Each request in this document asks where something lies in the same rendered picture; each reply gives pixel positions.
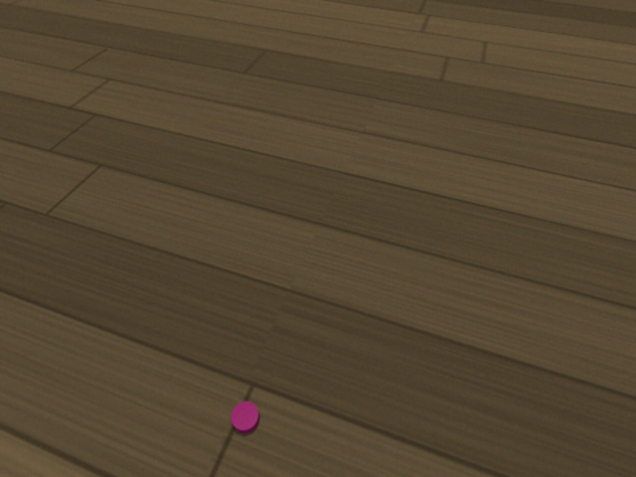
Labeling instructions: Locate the tin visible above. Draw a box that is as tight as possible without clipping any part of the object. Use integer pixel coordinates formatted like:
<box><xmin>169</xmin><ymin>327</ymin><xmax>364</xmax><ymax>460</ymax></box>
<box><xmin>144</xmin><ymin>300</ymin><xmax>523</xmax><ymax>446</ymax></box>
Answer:
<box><xmin>231</xmin><ymin>401</ymin><xmax>259</xmax><ymax>433</ymax></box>

